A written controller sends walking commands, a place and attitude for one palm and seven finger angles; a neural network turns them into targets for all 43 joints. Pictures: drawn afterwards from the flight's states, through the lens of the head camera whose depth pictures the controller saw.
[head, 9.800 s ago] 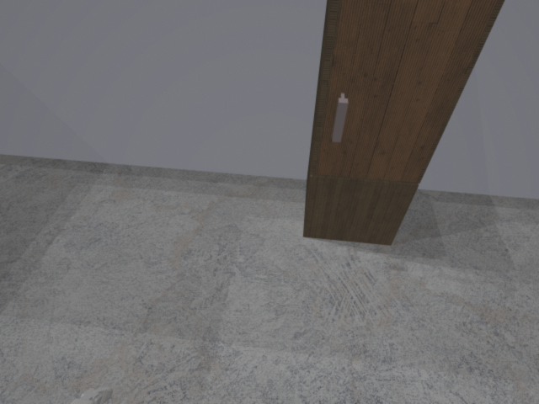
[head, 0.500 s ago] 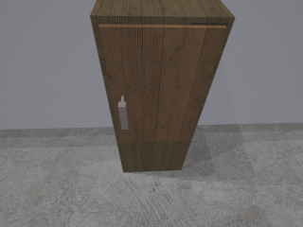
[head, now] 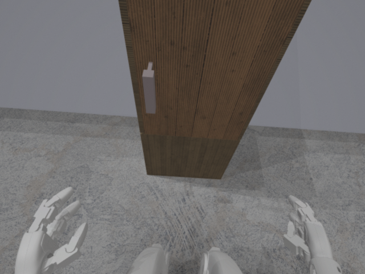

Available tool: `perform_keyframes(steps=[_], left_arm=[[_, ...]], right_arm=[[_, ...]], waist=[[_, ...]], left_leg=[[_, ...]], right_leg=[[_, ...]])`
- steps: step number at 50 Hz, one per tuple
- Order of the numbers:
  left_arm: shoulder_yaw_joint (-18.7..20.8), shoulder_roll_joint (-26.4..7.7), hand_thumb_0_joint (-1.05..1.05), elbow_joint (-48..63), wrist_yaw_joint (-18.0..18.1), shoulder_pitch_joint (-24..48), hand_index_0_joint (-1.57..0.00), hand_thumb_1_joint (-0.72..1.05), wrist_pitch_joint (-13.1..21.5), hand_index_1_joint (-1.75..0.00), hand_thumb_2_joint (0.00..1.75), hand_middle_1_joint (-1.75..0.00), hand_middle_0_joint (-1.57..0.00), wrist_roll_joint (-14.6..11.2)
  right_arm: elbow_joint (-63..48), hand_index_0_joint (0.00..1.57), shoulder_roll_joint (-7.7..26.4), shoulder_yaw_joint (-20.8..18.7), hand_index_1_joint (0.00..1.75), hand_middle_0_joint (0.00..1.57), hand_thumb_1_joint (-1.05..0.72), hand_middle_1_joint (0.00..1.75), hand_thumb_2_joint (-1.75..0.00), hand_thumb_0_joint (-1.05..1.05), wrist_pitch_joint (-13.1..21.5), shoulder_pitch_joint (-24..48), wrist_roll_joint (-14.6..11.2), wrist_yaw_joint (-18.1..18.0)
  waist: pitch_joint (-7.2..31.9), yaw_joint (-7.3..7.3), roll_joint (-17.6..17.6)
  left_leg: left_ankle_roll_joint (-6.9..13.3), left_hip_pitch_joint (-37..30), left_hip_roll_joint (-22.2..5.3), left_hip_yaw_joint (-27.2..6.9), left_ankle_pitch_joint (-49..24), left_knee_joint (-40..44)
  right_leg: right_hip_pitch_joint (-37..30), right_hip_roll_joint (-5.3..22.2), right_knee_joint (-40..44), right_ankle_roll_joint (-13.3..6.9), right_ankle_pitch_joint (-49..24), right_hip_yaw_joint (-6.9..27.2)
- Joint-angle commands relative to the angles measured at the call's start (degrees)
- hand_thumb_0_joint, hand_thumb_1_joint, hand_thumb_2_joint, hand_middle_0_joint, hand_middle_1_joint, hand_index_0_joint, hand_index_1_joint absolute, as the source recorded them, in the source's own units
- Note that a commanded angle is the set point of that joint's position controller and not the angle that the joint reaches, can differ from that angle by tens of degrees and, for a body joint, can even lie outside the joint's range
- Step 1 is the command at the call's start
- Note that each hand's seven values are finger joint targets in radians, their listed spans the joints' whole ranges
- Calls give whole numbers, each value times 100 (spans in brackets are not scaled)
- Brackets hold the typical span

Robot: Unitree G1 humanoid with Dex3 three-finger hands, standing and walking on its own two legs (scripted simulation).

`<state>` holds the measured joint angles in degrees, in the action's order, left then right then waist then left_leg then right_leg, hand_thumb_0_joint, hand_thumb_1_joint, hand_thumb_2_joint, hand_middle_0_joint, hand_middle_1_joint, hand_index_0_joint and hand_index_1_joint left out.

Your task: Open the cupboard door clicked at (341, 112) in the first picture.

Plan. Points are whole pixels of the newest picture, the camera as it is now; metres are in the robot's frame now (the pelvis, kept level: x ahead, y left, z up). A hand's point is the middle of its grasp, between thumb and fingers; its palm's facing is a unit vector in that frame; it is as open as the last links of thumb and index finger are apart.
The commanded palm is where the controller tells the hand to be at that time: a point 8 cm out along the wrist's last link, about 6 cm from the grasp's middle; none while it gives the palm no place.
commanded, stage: raise the hand with hooked fingers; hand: left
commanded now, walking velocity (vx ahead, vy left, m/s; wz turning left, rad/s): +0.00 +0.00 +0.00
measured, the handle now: (150, 88) +0.57 +0.15 +0.03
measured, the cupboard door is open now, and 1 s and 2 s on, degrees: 0 0 0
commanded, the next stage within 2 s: move the hooked fingers beside the handle in 1.64 s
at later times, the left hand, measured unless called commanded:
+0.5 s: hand (76, 200) +0.24 +0.24 +0.03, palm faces +0.12 -0.99 -0.09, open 11.8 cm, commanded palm +0.21 +0.29 +0.03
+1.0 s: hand (61, 187) +0.26 +0.28 +0.03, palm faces +0.07 -1.00 -0.06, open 13.9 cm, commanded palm +0.25 +0.33 +0.03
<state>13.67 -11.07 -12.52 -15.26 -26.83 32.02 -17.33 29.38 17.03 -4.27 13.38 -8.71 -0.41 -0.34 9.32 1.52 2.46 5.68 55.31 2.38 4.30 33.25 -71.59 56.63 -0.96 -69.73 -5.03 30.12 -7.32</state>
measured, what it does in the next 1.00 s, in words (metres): stands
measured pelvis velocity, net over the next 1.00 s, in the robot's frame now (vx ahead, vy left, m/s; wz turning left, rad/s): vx -0.01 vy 0.02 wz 0.00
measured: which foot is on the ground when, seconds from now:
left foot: down 0.00-1.00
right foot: down 0.00-1.00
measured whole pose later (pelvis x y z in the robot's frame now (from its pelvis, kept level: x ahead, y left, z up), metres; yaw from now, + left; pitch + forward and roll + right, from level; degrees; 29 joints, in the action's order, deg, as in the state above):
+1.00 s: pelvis -0.01 +0.02 +0.00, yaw +0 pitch +19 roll -4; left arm 20.3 -19.9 -20.6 -23.2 -4.9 27.0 -19.3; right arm 31.1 15.3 1.7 10.9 -12.1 -1.6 -2.8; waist 8.8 -0.1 -1.0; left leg 6.2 59.2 2.1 2.4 32.0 -71.5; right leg 58.6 -1.3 -66.6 -3.6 27.7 -9.0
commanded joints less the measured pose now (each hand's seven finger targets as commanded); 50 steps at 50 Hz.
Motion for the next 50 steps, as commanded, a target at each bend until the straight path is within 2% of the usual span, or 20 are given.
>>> perform_keyframes(steps=[1,3,5,7,9,10,12,15,17,20,22,24,26,30,34,37,39,43,47,50], left_arm=[[-10,-1042,0,3378,80,1553,-24,34,1084,-66,66,-66,-24,-6],[-227,-986,0,2929,-91,1394,-24,29,918,-69,64,-69,-24,63],[13,-1276,0,2060,-395,1405,-25,25,485,-72,62,-72,-25,64],[323,-1339,0,1347,-654,1026,-25,20,-95,-75,60,-75,-25,-61],[554,-1354,0,1083,-827,736,-25,15,-766,-78,58,-78,-25,-310],[752,-1435,0,901,-888,689,-25,13,-1054,-80,57,-80,-25,-452],[1202,-1645,0,1281,-755,738,-26,8,-1268,-82,55,-82,-26,-620],[1387,-1580,0,1525,-306,825,-26,1,-878,-87,52,-87,-26,-573],[1237,-1468,0,1605,-111,905,-27,-3,-455,-90,50,-90,-27,-439],[813,-1324,0,1133,-189,1354,-27,-10,-20,-94,47,-94,-27,-251],[786,-1370,0,754,-420,1464,-27,-15,129,-98,45,-98,-27,-266],[789,-1472,0,663,-653,1542,-28,-20,154,-100,43,-100,-28,-353],[1016,-1785,0,855,-827,1745,-28,-24,116,-103,41,-103,-28,-481],[1389,-2150,0,1191,-686,1704,-29,-34,72,-110,37,-110,-29,-576],[1263,-1826,0,980,-349,1629,-29,-43,70,-115,33,-115,-29,-508],[1127,-1693,0,304,-393,1840,-30,-50,-95,-120,30,-120,-30,-444],[963,-1689,0,154,-517,2156,-30,-50,-194,-120,30,-120,-30,-386],[1000,-1932,0,250,-774,2725,-30,-50,-253,-120,30,-120,-30,-371],[1284,-2273,0,564,-801,3068,-30,-50,-46,-120,30,-120,-30,-403],[1442,-2370,0,293,-751,3090,-30,-50,-6,-120,30,-120,-30,-419]], right_arm=[[-610,20,571,-20,30,20,-90,30,-90,0,306,-271,40,-163],[-482,20,614,18,30,20,-90,30,-90,0,323,-290,6,-202],[-377,20,672,75,30,20,-90,30,-90,0,271,-300,-43,-262],[-416,20,629,99,30,20,-90,30,-90,0,180,-224,-158,-296],[-659,20,600,128,30,20,-90,30,-90,0,41,-110,-251,-322],[-729,20,576,148,30,20,-90,30,-90,0,-14,-24,-249,-332],[-866,20,478,169,30,20,-90,30,-90,0,-77,-37,-246,-311],[-748,20,303,172,30,20,-90,30,-90,0,-41,-33,-171,-263],[-595,20,271,140,30,20,-90,30,-90,0,13,-126,-115,-200],[-402,20,420,136,30,20,-90,30,-90,0,70,-184,-81,-174],[-316,20,530,98,30,20,-90,30,-90,0,116,-267,-118,-186],[-332,20,628,78,30,20,-90,30,-90,0,171,-307,-172,-222],[-409,20,675,76,30,20,-90,30,-90,0,183,-341,-203,-260],[-459,20,662,79,30,20,-90,30,-90,0,192,-359,-191,-287],[-440,20,626,94,30,20,-90,30,-90,0,140,-310,-152,-225],[-451,20,716,106,30,20,-90,30,-90,0,36,-349,-158,-214],[-504,20,795,118,30,20,-90,30,-90,0,10,-347,-186,-227],[-571,20,842,124,30,20,-90,30,-90,0,-20,-442,-214,-298],[-529,20,814,143,30,20,-90,30,-90,0,-2,-459,-162,-313],[-481,20,830,161,30,20,-90,30,-90,0,-28,-467,-133,-318]], waist=[[1713,-368,-1232],[1362,-572,-1042],[1114,-619,-773],[1212,-429,-359],[1553,-129,-222],[1738,38,-351],[2166,160,-266],[2029,177,-183],[1814,48,-253],[1213,-276,-213],[1217,-331,-141],[1340,-316,-276],[1705,-167,-559],[2026,31,-874],[1735,-58,-772],[1325,-205,-444],[1181,-268,-520],[1445,-272,-563],[1804,-139,-1016],[1734,-122,-893]], left_leg=[[-567,-1254,-305,-1092,-1620,1054],[-446,-905,-291,-1056,-1592,861],[-365,-371,-263,-1000,-1415,667],[-346,3,-224,-862,-1353,632],[-372,19,-143,-739,-1531,787],[-394,-17,-113,-711,-1762,780],[-426,-24,-120,-719,-2044,812],[-458,112,-211,-786,-2140,804],[-453,110,-244,-768,-2097,843],[-397,372,-260,-788,-1787,667],[-383,510,-246,-775,-1491,611],[-351,429,-232,-747,-1401,647],[-341,214,-232,-725,-1549,731],[-371,-302,-246,-772,-1985,1019],[-418,-393,-225,-817,-1901,1165],[-443,-153,-234,-862,-1520,1163],[-462,-156,-231,-928,-1255,1238],[-503,-529,-268,-1045,-1371,1327],[-685,-1129,-308,-1193,-1978,1375],[-748,-1080,-323,-1287,-2034,1368]], right_leg=[[-498,-115,923,188,-740,834],[-466,-100,1023,230,-865,825],[-566,-116,1084,255,-822,859],[-1064,-58,1234,329,-834,972],[-1712,1,1399,385,-1049,1050],[-2018,9,1387,368,-1333,1116],[-2590,137,1403,465,-1959,1219],[-2709,184,1318,507,-2445,1338],[-2446,173,1282,499,-2377,1298],[-1713,119,1228,473,-1676,1259],[-1518,141,1307,470,-1097,1320],[-1485,156,1400,450,-761,1356],[-1667,146,1376,408,-819,1369],[-1757,30,1166,318,-1225,1026],[-1422,-13,1112,334,-1126,742],[-1110,-42,1140,345,-801,679],[-915,-37,1169,332,-546,630],[-883,-76,1137,294,-664,559],[-721,-103,973,239,-909,461],[-569,-120,858,227,-870,396]])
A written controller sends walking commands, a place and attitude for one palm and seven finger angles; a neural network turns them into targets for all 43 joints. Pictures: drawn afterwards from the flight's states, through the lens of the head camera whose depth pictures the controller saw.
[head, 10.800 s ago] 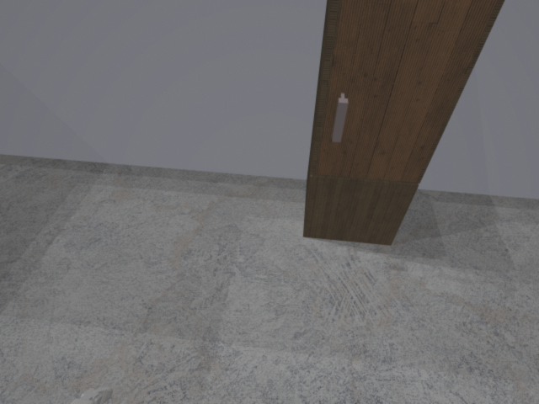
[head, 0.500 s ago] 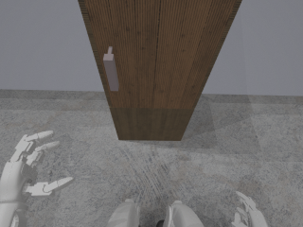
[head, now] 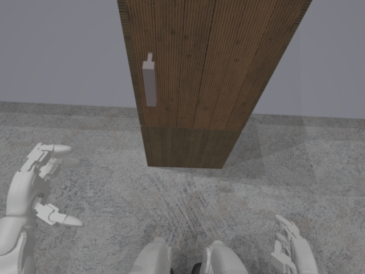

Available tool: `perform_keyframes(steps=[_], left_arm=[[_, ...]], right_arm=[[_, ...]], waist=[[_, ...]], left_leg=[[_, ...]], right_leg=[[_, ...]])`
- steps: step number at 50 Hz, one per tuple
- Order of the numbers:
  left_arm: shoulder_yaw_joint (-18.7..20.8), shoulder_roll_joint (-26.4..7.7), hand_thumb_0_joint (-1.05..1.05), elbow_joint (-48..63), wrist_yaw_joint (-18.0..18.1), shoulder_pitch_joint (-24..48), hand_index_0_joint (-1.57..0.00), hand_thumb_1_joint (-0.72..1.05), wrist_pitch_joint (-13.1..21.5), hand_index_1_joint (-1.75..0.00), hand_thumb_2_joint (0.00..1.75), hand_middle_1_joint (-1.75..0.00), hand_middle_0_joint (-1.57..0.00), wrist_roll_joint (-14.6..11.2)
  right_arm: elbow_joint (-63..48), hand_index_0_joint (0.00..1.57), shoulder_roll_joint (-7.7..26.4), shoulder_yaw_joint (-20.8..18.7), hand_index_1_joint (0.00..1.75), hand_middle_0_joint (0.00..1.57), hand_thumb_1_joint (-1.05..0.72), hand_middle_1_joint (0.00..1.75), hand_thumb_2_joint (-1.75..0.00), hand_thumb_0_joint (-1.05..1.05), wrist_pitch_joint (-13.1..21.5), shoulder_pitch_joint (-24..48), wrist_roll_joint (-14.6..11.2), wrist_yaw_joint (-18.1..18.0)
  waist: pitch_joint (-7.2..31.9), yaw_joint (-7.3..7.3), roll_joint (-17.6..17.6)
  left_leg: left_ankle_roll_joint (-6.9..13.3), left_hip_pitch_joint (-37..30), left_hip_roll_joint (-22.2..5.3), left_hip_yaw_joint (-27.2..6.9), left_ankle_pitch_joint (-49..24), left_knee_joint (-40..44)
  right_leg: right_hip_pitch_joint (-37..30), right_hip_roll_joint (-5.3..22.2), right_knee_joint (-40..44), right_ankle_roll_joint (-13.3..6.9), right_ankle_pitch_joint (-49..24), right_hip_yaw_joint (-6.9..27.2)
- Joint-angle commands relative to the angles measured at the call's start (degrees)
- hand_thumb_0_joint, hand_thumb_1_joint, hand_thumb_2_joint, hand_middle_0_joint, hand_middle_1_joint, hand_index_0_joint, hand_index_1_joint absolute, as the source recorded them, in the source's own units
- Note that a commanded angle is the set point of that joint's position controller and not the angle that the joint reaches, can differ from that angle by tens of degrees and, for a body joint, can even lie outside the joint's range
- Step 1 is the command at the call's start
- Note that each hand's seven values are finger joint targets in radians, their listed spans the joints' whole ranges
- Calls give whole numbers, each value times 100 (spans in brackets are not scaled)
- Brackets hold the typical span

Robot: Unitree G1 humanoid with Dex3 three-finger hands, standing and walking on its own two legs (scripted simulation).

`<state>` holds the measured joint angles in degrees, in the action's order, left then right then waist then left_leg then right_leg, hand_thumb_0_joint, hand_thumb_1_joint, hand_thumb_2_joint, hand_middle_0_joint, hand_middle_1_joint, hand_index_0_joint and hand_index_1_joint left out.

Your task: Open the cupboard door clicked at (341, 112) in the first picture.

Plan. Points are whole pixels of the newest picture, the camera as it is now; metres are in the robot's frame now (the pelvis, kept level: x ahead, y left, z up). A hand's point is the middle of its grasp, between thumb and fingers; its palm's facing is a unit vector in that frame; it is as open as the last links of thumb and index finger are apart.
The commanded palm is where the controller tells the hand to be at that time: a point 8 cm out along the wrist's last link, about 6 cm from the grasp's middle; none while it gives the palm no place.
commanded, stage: raise the hand with hooked fingers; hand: left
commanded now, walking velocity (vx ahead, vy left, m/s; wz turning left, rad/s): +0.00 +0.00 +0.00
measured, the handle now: (151, 80) +0.58 +0.14 +0.02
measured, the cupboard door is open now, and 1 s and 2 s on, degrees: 0 0 0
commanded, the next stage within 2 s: move the hooked fingers beside the handle in 0.64 s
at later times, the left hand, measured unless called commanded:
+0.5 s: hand (51, 174) +0.29 +0.29 +0.02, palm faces +0.07 -1.00 -0.06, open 14.0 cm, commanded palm +0.27 +0.34 +0.03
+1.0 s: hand (66, 162) +0.32 +0.27 +0.02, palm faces +0.04 -1.00 -0.04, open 14.0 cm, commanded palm +0.30 +0.32 +0.03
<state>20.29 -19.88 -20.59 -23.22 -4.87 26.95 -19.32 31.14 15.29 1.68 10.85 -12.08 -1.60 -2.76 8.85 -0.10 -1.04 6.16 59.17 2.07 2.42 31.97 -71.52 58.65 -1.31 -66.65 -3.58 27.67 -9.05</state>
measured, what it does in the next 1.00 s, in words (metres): stands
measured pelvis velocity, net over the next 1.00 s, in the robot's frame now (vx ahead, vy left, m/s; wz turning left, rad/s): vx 0.01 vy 0.01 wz -0.01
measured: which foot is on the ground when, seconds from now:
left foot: down 0.00-1.00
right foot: down 0.00-1.00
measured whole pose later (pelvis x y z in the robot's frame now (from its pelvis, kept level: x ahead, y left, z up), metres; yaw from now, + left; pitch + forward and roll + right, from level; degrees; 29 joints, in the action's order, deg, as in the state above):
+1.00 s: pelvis +0.01 +0.01 +0.00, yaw +0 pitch +22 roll -5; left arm 20.8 -21.7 -25.4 -22.9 5.0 24.4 -17.7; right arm 32.2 16.3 1.1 7.4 -12.4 -1.8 -2.9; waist 9.1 -1.1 -1.2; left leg 6.4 61.3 2.7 2.7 32.4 -71.9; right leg 60.6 -0.8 -66.7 -2.2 27.9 -8.6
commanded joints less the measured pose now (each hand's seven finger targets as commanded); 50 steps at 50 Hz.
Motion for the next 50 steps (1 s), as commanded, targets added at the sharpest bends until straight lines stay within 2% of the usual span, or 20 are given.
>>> perform_keyframes(steps=[1,4,6,9,10,12,14,17,18,22,27,28,29,33,37,40,41,46,48,50], left_arm=[[718,-1420,0,991,20,926,-30,-50,485,-120,30,-120,-30,-202],[642,-1401,0,715,-76,1047,-30,-50,299,-120,30,-120,-30,-185],[667,-1446,0,582,-162,1097,-30,-50,168,-120,30,-120,-30,-204],[637,-1426,0,630,-270,1031,-30,-50,49,-120,30,-120,-30,-248],[634,-1414,0,702,-301,1014,-30,-50,57,-120,30,-120,-30,-290],[694,-1455,0,772,-300,983,-30,-50,90,-120,30,-120,-30,-305],[760,-1491,0,836,-224,1007,-30,-50,164,-120,30,-120,-30,-310],[844,-1554,0,784,-118,1045,-30,-50,255,-120,30,-120,-30,-262],[828,-1527,0,753,-84,1040,-30,-50,276,-120,30,-120,-30,-249],[743,-1537,0,805,-90,1030,-30,-50,249,-120,30,-120,-30,-179],[736,-1565,0,1029,-78,953,-30,-50,196,-120,30,-120,-30,-165],[746,-1527,0,1056,-52,978,-30,-50,197,-120,30,-120,-30,-199],[787,-1572,0,1082,-28,1007,-30,-50,205,-120,30,-120,-30,-196],[760,-1457,0,784,-26,986,-30,-50,163,-120,30,-120,-30,-215],[672,-1442,0,793,-99,1056,-30,-50,119,-120,30,-120,-30,-184],[446,-1367,0,827,-116,1824,-30,-50,146,-120,30,-120,-30,-145],[533,-1440,0,747,-93,1800,-30,-50,159,-120,30,-120,-30,-117],[470,-1468,0,781,27,1907,-30,-50,133,-120,30,-120,-30,-31],[658,-1679,0,561,118,1999,-30,-50,70,-120,30,-120,-30,19],[627,-1645,0,493,193,2040,-30,-50,57,-120,30,-120,-30,53]], right_arm=[[-641,20,1003,-427,30,20,-90,30,-90,0,203,-103,-21,-62],[-649,20,1073,-443,30,20,-90,30,-90,0,137,-127,-49,-59],[-646,20,1112,-458,30,20,-90,30,-90,0,110,-190,-70,-63],[-699,20,1134,-490,30,20,-90,30,-90,0,89,-259,-104,-64],[-704,20,1132,-493,30,20,-90,30,-90,0,111,-262,-103,-61],[-692,20,1136,-515,30,20,-90,30,-90,0,104,-296,-103,-36],[-673,20,1129,-534,30,20,-90,30,-90,0,97,-277,-90,-24],[-639,20,1109,-520,30,20,-90,30,-90,0,75,-282,-62,-3],[-638,20,1114,-525,30,20,-90,30,-90,0,61,-281,-66,-5],[-663,20,1145,-526,30,20,-90,30,-90,0,18,-283,-66,8],[-701,20,1166,-539,30,20,-90,30,-90,0,-31,-280,-76,8],[-698,20,1156,-542,30,20,-90,30,-90,0,-36,-272,-78,0],[-689,20,1156,-537,30,20,-90,30,-90,0,-38,-260,-71,-2],[-678,20,1133,-525,30,20,-90,30,-90,0,-73,-263,-87,-29],[-671,20,1138,-531,30,20,-90,30,-90,0,-67,-299,-98,-43],[-574,20,1142,-503,30,20,-90,30,-90,0,-51,-300,-84,-87],[-539,20,1158,-513,30,20,-90,30,-90,0,-56,-324,-81,-98],[-531,20,1133,-496,30,20,-90,30,-90,0,-91,-315,-57,-73],[-519,20,1125,-476,30,20,-90,30,-90,0,-164,-298,-55,-68],[-535,20,1100,-468,30,20,-90,30,-90,0,-207,-314,-56,-62]], waist=[[1725,28,-599],[1644,-3,-692],[1788,3,-678],[1883,-1,-478],[1994,19,-558],[2008,24,-460],[1973,19,-395],[1882,35,-569],[1829,10,-458],[1883,32,-769],[1983,41,-777],[1948,7,-677],[1955,29,-736],[1755,-33,-441],[1944,-47,-539],[1873,-218,-495],[1890,-162,-524],[2122,-78,-792],[2103,-58,-634],[2120,-59,-579]], left_leg=[[-828,-1527,-308,-1122,-1914,1385],[-869,-1541,-325,-1206,-1815,1448],[-901,-1700,-354,-1257,-2046,1470],[-890,-1793,-383,-1281,-2265,1488],[-911,-1874,-385,-1298,-2503,1448],[-948,-1962,-418,-1337,-2650,1461],[-940,-1904,-416,-1336,-2543,1444],[-972,-1824,-395,-1299,-2507,1433],[-960,-1784,-399,-1309,-2459,1434],[-1038,-2002,-449,-1448,-2455,1532],[-1092,-2262,-526,-1656,-2512,1617],[-1079,-2239,-519,-1668,-2461,1611],[-1094,-2210,-509,-1670,-2447,1624],[-994,-1822,-437,-1477,-2173,1530],[-1002,-1990,-444,-1451,-2515,1444],[-943,-1833,-423,-1442,-2214,1341],[-976,-1922,-449,-1491,-2241,1376],[-1018,-2142,-438,-1449,-2595,1367],[-965,-1892,-394,-1327,-2520,1319],[-931,-1838,-388,-1268,-2621,1272]], right_leg=[[-677,-81,559,100,-594,562],[-507,-42,541,119,-535,519],[-501,-46,549,124,-589,501],[-581,-38,606,145,-677,497],[-572,-51,574,129,-734,494],[-540,-51,566,145,-765,476],[-493,-55,545,152,-721,480],[-415,-43,474,131,-664,474],[-421,-45,481,135,-664,472],[-256,-20,440,140,-604,469],[-145,-24,397,167,-596,462],[-127,-25,406,180,-605,465],[-152,-15,382,175,-601,460],[-287,-31,451,173,-578,467],[-272,-30,462,170,-697,480],[-172,-29,439,158,-643,495],[-103,-23,420,159,-622,490],[-138,2,429,143,-723,496],[-345,-13,463,135,-764,509],[-424,-27,484,129,-825,524]])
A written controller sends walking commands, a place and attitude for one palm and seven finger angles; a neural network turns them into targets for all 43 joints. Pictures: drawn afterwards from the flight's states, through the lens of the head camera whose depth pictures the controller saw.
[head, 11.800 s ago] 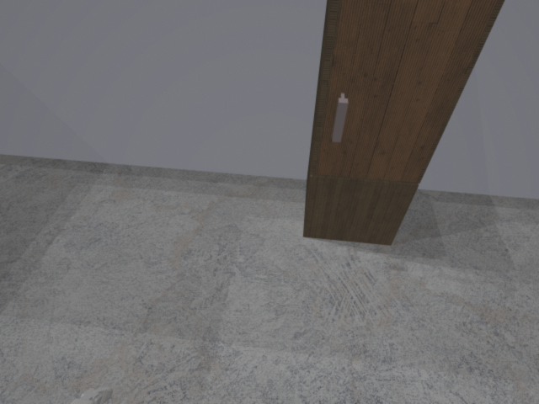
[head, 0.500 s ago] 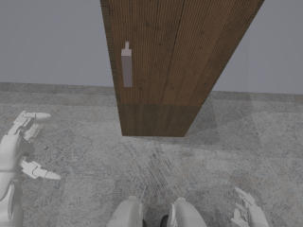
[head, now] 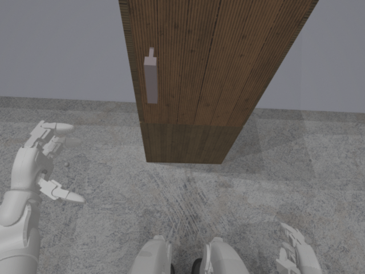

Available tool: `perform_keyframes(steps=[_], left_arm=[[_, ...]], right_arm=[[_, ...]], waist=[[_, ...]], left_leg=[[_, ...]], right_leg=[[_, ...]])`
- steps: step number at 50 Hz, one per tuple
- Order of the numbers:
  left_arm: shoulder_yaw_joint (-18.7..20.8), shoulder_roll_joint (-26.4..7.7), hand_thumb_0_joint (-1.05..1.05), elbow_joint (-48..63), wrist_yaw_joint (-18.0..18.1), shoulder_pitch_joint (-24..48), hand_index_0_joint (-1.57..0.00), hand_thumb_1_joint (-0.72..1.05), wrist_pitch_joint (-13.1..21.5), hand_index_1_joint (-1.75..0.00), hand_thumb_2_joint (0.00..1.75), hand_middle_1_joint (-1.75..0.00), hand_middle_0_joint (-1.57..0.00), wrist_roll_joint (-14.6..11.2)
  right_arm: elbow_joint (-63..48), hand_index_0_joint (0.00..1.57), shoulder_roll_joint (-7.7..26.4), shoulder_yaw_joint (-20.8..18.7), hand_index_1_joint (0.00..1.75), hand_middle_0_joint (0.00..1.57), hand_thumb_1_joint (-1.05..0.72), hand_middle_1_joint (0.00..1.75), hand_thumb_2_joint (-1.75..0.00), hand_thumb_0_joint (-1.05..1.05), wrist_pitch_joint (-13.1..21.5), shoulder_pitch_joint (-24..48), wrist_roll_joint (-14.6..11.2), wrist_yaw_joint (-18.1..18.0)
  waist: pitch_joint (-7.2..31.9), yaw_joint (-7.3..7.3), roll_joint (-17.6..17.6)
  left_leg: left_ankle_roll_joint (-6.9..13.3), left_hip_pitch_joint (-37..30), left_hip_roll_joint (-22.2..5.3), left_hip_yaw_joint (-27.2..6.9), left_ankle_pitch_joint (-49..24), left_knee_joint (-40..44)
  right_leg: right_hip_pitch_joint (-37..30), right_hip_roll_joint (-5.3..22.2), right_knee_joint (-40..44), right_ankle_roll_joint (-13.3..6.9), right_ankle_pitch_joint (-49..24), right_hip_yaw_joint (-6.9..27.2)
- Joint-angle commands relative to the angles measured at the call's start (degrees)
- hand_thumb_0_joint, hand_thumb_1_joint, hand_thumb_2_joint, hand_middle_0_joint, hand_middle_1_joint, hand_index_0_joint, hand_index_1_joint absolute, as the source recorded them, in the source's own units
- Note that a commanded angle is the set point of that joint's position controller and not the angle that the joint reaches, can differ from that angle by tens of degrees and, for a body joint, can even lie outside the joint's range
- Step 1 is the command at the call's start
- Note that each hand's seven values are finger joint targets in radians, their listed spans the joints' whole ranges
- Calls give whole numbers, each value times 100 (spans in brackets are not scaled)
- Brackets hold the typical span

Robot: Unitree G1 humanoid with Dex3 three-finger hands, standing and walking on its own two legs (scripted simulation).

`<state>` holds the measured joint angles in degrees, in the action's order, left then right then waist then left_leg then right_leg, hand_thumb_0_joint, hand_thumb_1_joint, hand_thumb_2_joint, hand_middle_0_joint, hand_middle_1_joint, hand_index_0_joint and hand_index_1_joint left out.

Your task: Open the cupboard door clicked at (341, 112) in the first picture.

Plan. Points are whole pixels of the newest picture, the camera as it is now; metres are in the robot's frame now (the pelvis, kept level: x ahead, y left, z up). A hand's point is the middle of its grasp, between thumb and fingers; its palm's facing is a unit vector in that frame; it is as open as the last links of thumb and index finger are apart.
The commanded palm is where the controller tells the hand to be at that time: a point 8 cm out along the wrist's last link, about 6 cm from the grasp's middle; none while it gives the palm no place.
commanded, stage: move the hooked fingers beside the handle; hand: left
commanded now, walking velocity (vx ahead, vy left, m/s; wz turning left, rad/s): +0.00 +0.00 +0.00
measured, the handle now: (152, 76) +0.57 +0.12 +0.03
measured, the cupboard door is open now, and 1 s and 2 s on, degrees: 0 0 0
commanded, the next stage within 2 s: none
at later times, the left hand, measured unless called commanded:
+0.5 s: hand (89, 137) +0.38 +0.24 +0.02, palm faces +0.10 -0.99 -0.03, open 14.0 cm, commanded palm +0.36 +0.28 +0.03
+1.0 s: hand (112, 112) +0.45 +0.20 +0.02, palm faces +0.08 -1.00 -0.03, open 14.0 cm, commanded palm +0.43 +0.23 +0.02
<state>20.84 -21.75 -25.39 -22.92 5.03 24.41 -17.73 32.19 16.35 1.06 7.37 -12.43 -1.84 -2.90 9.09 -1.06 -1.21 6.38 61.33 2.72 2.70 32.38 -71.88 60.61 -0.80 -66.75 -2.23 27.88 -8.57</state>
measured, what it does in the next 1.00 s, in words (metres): stands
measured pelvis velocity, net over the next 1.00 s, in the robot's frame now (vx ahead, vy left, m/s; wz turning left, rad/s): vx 0.00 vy -0.02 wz -0.02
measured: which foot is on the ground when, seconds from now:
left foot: down 0.00-1.00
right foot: down 0.00-1.00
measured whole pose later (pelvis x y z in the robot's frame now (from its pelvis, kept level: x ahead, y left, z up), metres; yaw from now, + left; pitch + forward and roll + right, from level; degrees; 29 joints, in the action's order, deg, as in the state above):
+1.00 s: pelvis +0.00 -0.02 -0.01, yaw -1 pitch +25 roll -4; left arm 21.7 -25.2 -55.2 -14.4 35.3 30.3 -10.2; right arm 36.3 15.8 1.6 -1.6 -16.3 -0.3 -0.8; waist 8.7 -6.0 -1.3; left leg 5.8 66.2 1.0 2.9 32.9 -73.6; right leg 66.3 -2.4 -68.8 -4.2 28.2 -8.5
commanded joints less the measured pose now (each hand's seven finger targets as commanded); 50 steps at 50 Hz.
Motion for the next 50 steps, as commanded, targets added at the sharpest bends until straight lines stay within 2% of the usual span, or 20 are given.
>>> perform_keyframes(steps=[1,3,4,5,10,13,14,17,20,22,26,27,28,30,33,36,40,46,47,50], left_arm=[[608,-1424,0,965,195,1031,-30,-50,308,-120,30,-120,-30,-127],[568,-1371,0,774,246,1145,-30,-50,297,-120,30,-120,-30,-118],[452,-1288,0,698,255,1358,-30,-50,302,-120,30,-120,-30,-107],[524,-1378,0,618,286,1443,-30,-50,329,-120,30,-120,-30,-90],[244,-1264,0,413,256,1985,-30,-50,427,-120,30,-120,-30,5],[458,-1494,0,355,274,2016,-30,-50,484,-120,30,-120,-30,32],[341,-1344,0,358,277,2020,-30,-50,487,-120,30,-120,-30,29],[387,-1397,0,61,371,2350,-30,-50,494,-120,30,-120,-30,70],[598,-1650,0,-270,498,2587,-30,-50,519,-120,30,-120,-30,134],[533,-1593,0,-429,528,2898,-30,-50,559,-120,30,-120,-30,195],[279,-1447,0,-422,542,3195,-30,-50,682,-120,30,-120,-30,300],[171,-1372,0,-469,544,3388,-30,-50,693,-120,30,-120,-30,318],[247,-1435,0,-562,560,3367,-30,-50,699,-120,30,-120,-30,321],[84,-1284,0,-755,572,3564,-30,-50,671,-120,30,-120,-30,336],[360,-1538,0,-1222,672,3668,-30,-50,617,-120,30,-120,-30,380],[418,-1616,0,-1304,793,3919,-30,-50,675,-120,30,-120,-30,482],[557,-1856,0,-1457,918,4376,-30,-50,862,-120,30,-120,-30,571],[132,-1501,0,-1767,817,5007,-30,-50,1006,-120,30,-120,-30,680],[247,-1617,0,-1853,818,4943,-30,-50,986,-120,30,-120,-30,670],[-19,-1312,0,-2091,830,5214,-30,-50,899,-120,30,-120,-30,667]], right_arm=[[-658,20,970,-399,30,20,-90,30,-90,0,121,-265,-31,-32],[-654,20,967,-384,30,20,-90,30,-90,0,72,-271,-34,-23],[-624,20,965,-375,30,20,-90,30,-90,0,60,-247,-41,-23],[-595,20,984,-378,30,20,-90,30,-90,0,49,-306,-39,-28],[-491,20,1000,-369,30,20,-90,30,-90,0,0,-369,-22,-13],[-448,20,1028,-404,30,20,-90,30,-90,0,-51,-441,-21,-14],[-443,20,986,-401,30,20,-90,30,-90,0,-67,-430,-16,-1],[-359,20,976,-382,30,20,-90,30,-90,0,-131,-476,-8,11],[-352,20,987,-356,30,20,-90,30,-90,0,-214,-497,-4,1],[-320,20,961,-338,30,20,-90,30,-90,0,-248,-508,12,9],[-283,20,970,-354,30,20,-90,30,-90,0,-312,-632,34,47],[-240,20,975,-366,30,20,-90,30,-90,0,-335,-662,39,54],[-214,20,980,-377,30,20,-90,30,-90,0,-360,-687,39,60],[-185,20,987,-371,30,20,-90,30,-90,0,-400,-732,37,69],[-158,20,1007,-357,30,20,-90,30,-90,0,-499,-770,34,67],[-189,20,960,-329,30,20,-90,30,-90,0,-566,-815,63,93],[-145,20,941,-295,30,20,-90,30,-90,0,-648,-874,110,114],[-19,20,956,-319,30,20,-90,30,-90,0,-749,-1013,141,157],[4,20,1001,-338,30,20,-90,30,-90,0,-780,-1059,146,160],[56,20,986,-342,30,20,-90,30,-90,0,-856,-1160,149,175]], waist=[[2173,84,-592],[2088,32,-433],[2001,-42,-521],[2000,-60,-404],[2103,-166,-606],[2338,-92,-502],[2413,-97,-579],[2256,-169,-502],[2166,-166,-267],[2174,-185,-492],[2532,-223,-733],[2575,-300,-637],[2561,-256,-670],[2462,-385,-491],[2332,-339,-213],[2482,-275,-437],[2480,-379,-369],[2733,-544,-780],[2810,-516,-712],[2711,-661,-647]], left_leg=[[-940,-2043,-433,-1236,-2629,1311],[-889,-1886,-424,-1186,-2463,1299],[-867,-1812,-419,-1155,-2332,1281],[-849,-1758,-434,-1187,-2294,1256],[-819,-1839,-438,-1138,-2331,1201],[-844,-1978,-462,-1164,-2657,1184],[-814,-1974,-435,-1080,-2695,1155],[-779,-1794,-427,-1035,-2570,1118],[-682,-1397,-390,-950,-2150,1087],[-670,-1416,-377,-923,-2007,1093],[-734,-1876,-429,-983,-2536,1053],[-734,-1918,-445,-1013,-2574,1024],[-755,-1919,-449,-1023,-2626,1035],[-708,-1805,-446,-1020,-2509,989],[-616,-1361,-394,-913,-2142,983],[-613,-1392,-364,-864,-2223,974],[-524,-1132,-352,-788,-2103,853],[-610,-1676,-404,-933,-2418,823],[-635,-1749,-428,-980,-2497,820],[-642,-1822,-446,-1042,-2724,786]], right_leg=[[-720,-73,515,-1,-864,491],[-787,-80,545,13,-870,502],[-730,-83,570,13,-848,513],[-714,-96,545,5,-831,515],[-653,-93,565,-6,-879,554],[-766,-88,549,1,-1037,567],[-840,-79,580,15,-1099,592],[-814,-90,584,22,-1130,616],[-964,-106,578,16,-1027,667],[-885,-90,587,17,-954,698],[-782,-114,536,6,-1185,681],[-753,-110,530,21,-1218,669],[-764,-115,530,15,-1223,663],[-689,-123,536,25,-1212,662],[-910,-108,568,48,-1182,731],[-978,-111,522,30,-1267,756],[-1111,-133,510,44,-1355,847],[-684,-150,457,36,-1366,772],[-644,-152,434,35,-1369,743],[-495,-152,422,43,-1473,690]])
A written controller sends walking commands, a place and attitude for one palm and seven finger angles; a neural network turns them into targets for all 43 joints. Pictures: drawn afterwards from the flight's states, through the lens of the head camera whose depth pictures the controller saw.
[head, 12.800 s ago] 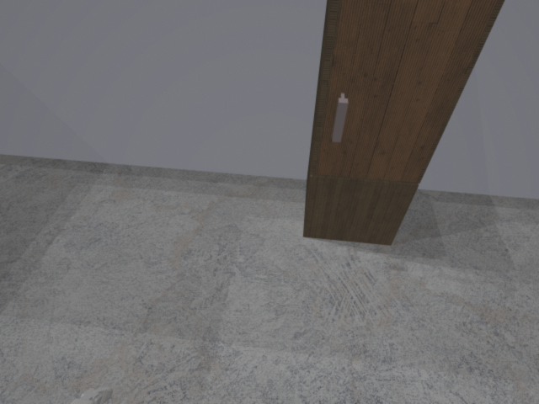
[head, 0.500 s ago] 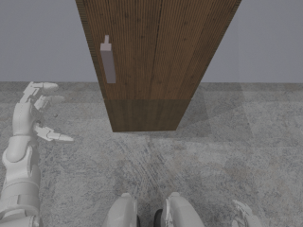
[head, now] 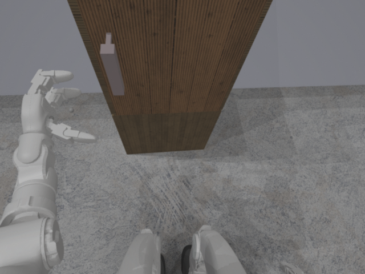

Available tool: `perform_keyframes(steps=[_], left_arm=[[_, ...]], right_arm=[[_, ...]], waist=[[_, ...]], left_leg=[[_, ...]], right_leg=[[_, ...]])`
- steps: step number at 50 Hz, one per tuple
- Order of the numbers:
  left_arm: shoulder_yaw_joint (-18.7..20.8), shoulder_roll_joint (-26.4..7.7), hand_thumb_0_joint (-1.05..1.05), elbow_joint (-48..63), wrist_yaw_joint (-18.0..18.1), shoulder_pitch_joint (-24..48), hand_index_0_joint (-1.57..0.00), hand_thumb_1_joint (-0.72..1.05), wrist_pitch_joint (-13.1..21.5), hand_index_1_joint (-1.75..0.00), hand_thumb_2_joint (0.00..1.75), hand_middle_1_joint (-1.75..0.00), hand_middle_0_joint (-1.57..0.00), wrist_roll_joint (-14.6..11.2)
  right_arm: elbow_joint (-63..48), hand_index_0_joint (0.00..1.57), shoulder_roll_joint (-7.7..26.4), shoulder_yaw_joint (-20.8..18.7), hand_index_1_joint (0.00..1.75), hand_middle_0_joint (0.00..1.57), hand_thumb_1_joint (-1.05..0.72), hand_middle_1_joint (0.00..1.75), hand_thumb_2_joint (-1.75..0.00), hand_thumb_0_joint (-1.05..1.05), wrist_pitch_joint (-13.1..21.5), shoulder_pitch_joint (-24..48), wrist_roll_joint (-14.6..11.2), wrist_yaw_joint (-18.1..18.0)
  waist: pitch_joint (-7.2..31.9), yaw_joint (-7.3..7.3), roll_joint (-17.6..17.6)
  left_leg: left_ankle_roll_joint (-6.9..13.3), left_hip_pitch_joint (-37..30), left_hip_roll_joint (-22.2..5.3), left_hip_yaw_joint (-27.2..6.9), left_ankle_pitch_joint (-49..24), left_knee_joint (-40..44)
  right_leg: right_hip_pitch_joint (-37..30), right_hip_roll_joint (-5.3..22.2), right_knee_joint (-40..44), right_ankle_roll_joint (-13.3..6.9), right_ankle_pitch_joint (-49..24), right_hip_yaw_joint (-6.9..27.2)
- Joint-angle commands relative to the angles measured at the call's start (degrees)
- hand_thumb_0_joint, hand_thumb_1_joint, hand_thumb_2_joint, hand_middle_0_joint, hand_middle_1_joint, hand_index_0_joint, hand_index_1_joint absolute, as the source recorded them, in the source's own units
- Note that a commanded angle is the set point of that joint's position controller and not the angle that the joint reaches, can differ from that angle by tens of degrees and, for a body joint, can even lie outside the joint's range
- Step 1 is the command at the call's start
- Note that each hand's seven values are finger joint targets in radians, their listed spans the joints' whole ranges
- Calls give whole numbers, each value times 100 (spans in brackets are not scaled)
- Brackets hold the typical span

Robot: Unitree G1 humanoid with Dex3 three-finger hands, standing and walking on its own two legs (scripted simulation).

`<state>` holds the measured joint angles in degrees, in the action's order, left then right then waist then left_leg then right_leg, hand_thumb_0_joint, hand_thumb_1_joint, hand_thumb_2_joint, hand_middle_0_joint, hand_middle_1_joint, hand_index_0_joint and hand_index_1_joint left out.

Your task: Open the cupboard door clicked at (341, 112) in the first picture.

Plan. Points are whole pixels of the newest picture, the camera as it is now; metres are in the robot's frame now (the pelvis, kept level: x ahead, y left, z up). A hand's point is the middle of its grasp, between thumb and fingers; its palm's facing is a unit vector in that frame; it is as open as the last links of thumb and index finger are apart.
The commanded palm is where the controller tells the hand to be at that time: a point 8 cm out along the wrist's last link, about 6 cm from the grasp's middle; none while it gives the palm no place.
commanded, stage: move the hooked fingers beside the handle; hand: left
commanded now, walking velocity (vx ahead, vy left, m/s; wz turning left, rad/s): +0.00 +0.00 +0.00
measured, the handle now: (114, 65) +0.57 +0.16 +0.03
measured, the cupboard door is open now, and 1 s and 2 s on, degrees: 0 0 0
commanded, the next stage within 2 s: slide the fingers in behind the handle in 2.00 s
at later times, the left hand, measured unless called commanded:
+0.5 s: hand (92, 91) +0.50 +0.20 +0.02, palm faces +0.11 -0.99 -0.02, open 14.0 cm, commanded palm +0.47 +0.25 +0.02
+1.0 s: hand (89, 94) +0.49 +0.21 +0.02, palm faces +0.10 -0.99 -0.01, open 14.0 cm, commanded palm +0.47 +0.25 +0.02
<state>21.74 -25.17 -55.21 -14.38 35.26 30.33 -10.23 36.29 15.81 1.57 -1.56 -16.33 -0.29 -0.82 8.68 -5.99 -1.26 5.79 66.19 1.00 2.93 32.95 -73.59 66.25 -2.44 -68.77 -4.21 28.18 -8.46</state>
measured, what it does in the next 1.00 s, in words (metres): stands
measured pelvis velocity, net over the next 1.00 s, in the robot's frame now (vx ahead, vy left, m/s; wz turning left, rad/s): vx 0.00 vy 0.01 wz -0.02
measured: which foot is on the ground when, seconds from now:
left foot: down 0.00-1.00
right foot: down 0.00-1.00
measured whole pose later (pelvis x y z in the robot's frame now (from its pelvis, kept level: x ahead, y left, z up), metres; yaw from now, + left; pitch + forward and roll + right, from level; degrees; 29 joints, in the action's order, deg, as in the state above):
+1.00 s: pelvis +0.00 +0.01 -0.01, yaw -1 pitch +27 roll -5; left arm 22.3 -25.4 -64.3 -9.0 45.1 32.5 -5.8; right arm 34.7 16.2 1.8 -6.4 -16.6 1.2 1.2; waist 8.8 -9.0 -1.7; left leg 6.2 69.4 0.6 2.9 33.5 -75.4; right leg 69.3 -2.9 -69.7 -3.7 28.1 -8.5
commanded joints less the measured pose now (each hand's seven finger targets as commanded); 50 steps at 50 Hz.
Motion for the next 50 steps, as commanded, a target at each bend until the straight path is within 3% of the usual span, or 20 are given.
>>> perform_keyframes(steps=[1,5,10,11,13,16,17,21,22,25,29,31,32,34,36,40,45,47,48,50], left_arm=[[-77,-973,0,804,6,2220,-30,-50,278,-120,30,-120,-30,-69],[375,-1532,0,523,265,2512,-30,-50,298,-120,30,-120,-30,51],[417,-1619,0,572,552,2877,-30,-50,558,-120,30,-120,-30,266],[254,-1470,0,546,555,3049,-30,-50,585,-120,30,-120,-30,311],[86,-1300,0,299,547,3222,-30,-50,557,-120,30,-120,-30,360],[74,-1293,0,-23,508,3298,-30,-50,453,-120,30,-120,-30,377],[220,-1482,0,-45,518,3366,-30,-50,427,-120,30,-120,-30,360],[397,-1618,0,-109,498,3018,-30,-50,345,-120,30,-120,-30,336],[577,-1852,0,79,509,2920,-30,-50,371,-120,30,-120,-30,337],[692,-1983,0,291,533,2779,-30,-50,427,-120,30,-120,-30,338],[421,-1641,0,753,470,2846,-30,-50,582,-120,30,-120,-30,283],[178,-1366,0,651,416,2989,-30,-50,582,-120,30,-120,-30,253],[295,-1466,0,510,408,2874,-30,-50,557,-120,30,-120,-30,232],[145,-1324,0,120,367,2905,-30,-50,442,-120,30,-120,-30,223],[-34,-1176,0,30,324,3081,-30,-50,415,-120,30,-120,-30,258],[-45,-1171,0,96,367,3278,-30,-50,501,-120,30,-120,-30,243],[151,-1373,0,426,531,3298,-30,-50,679,-120,30,-120,-30,293],[269,-1485,0,266,594,3078,-30,-50,609,-120,30,-120,-30,332],[201,-1415,0,117,606,3049,-30,-50,535,-120,30,-120,-30,355],[430,-1720,0,-107,654,2950,-30,-50,415,-120,30,-120,-30,424]], right_arm=[[-337,20,1045,-400,30,20,-90,30,-90,0,12,-793,-2,-21],[-362,20,1070,-345,30,20,-90,30,-90,0,-89,-844,40,-23],[-398,20,1039,-339,30,20,-90,30,-90,0,-162,-921,122,55],[-385,20,1023,-326,30,20,-90,30,-90,0,-177,-938,130,72],[-324,20,1032,-329,30,20,-90,30,-90,0,-223,-976,137,101],[-322,20,1083,-330,30,20,-90,30,-90,0,-284,-1088,142,117],[-325,20,1119,-331,30,20,-90,30,-90,0,-303,-1102,143,104],[-447,20,1100,-298,30,20,-90,30,-90,0,-383,-1183,154,128],[-488,20,1110,-308,30,20,-90,30,-90,0,-402,-1165,156,127],[-559,20,1067,-293,30,20,-90,30,-90,0,-403,-1152,147,141],[-522,20,1005,-312,30,20,-90,30,-90,0,-423,-1093,112,166],[-435,20,999,-323,30,20,-90,30,-90,0,-426,-1100,100,165],[-388,20,1044,-340,30,20,-90,30,-90,0,-433,-1118,102,155],[-339,20,1063,-324,30,20,-90,30,-90,0,-431,-1113,86,127],[-328,20,1061,-318,30,20,-90,30,-90,0,-427,-1114,90,110],[-335,20,1093,-331,30,20,-90,30,-90,0,-396,-1070,116,111],[-376,20,1105,-367,30,20,-90,30,-90,0,-415,-1054,160,151],[-391,20,1103,-353,30,20,-90,30,-90,0,-459,-1028,149,173],[-408,20,1094,-332,30,20,-90,30,-90,0,-477,-1016,141,175],[-450,20,1125,-309,30,20,-90,30,-90,0,-484,-1054,138,144]], waist=[[2753,-173,-629],[2606,-121,-497],[3033,-173,-644],[3052,-244,-801],[2891,-378,-723],[2862,-414,-667],[2898,-411,-697],[3108,-260,-668],[3244,-162,-723],[3300,-128,-569],[3382,-163,-873],[3087,-322,-845],[2968,-282,-722],[2528,-435,-470],[2477,-475,-620],[2589,-452,-865],[3223,-281,-1138],[3118,-231,-1017],[2957,-298,-832],[2753,-300,-565]], left_leg=[[-573,-2307,-281,-1050,-2801,939],[-513,-1792,-219,-982,-2469,913],[-543,-1986,-235,-997,-2718,804],[-552,-2061,-244,-1002,-2774,787],[-545,-2000,-263,-1045,-2616,758],[-531,-1959,-265,-1099,-2545,772],[-523,-1919,-263,-1091,-2555,746],[-496,-1797,-235,-1013,-2796,735],[-492,-1796,-235,-970,-2869,727],[-433,-1599,-220,-899,-2819,733],[-483,-2069,-268,-917,-2962,802],[-498,-2175,-301,-980,-2882,828],[-498,-2067,-294,-994,-2720,847],[-428,-1702,-259,-951,-2251,877],[-448,-1812,-252,-1001,-2235,893],[-533,-2120,-274,-1141,-2341,873],[-689,-2647,-317,-1258,-3082,798],[-694,-2511,-321,-1205,-3143,798],[-632,-2257,-292,-1143,-2939,786],[-527,-1786,-248,-1051,-2564,791]], right_leg=[[-1021,11,642,260,-1523,683],[-1183,18,578,246,-1467,732],[-1157,-10,478,253,-1606,763],[-1067,-12,479,262,-1621,759],[-902,-17,499,276,-1489,740],[-858,-29,502,264,-1434,714],[-859,-20,502,263,-1462,730],[-1195,-26,451,262,-1756,753],[-1355,-24,442,255,-1862,786],[-1682,-32,470,263,-2050,858],[-1542,-46,572,273,-2001,839],[-1267,-62,624,281,-1842,787],[-1262,-60,640,277,-1708,777],[-1206,-48,740,292,-1471,795],[-1000,-44,709,274,-1387,762],[-640,-47,617,227,-1243,692],[-624,-54,444,215,-1494,649],[-751,-60,463,234,-1557,648],[-840,-62,496,252,-1557,672],[-1058,-51,492,255,-1534,711]])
